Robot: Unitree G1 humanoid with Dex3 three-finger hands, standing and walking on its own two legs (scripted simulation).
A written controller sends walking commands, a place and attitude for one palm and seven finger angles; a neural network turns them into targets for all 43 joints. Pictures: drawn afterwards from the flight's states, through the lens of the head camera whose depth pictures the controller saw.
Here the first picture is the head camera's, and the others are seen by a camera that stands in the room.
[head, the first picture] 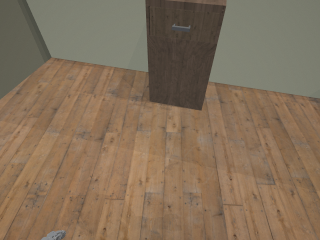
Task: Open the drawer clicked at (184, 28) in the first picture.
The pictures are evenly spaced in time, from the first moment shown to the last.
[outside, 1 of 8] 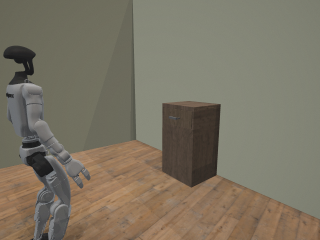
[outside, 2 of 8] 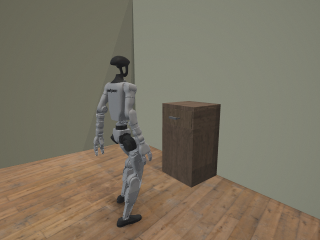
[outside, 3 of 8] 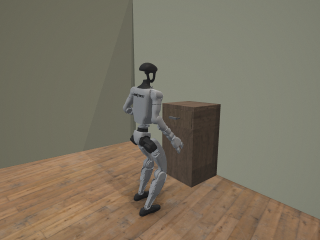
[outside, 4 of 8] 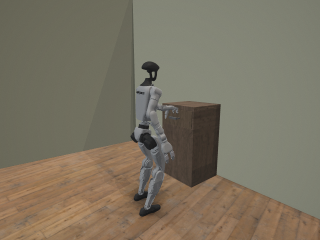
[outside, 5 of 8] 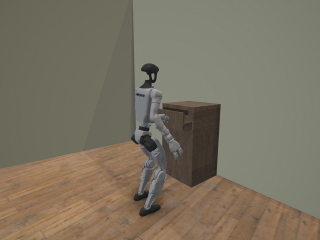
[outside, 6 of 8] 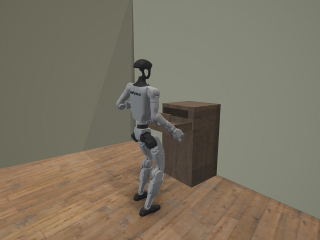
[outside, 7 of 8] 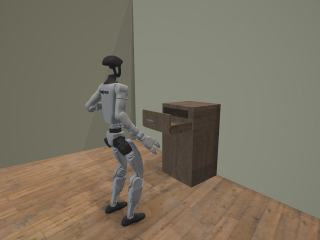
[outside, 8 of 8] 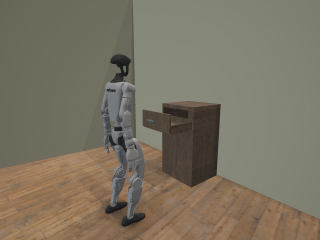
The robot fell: no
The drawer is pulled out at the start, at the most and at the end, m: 0.00 0.30 0.30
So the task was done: yes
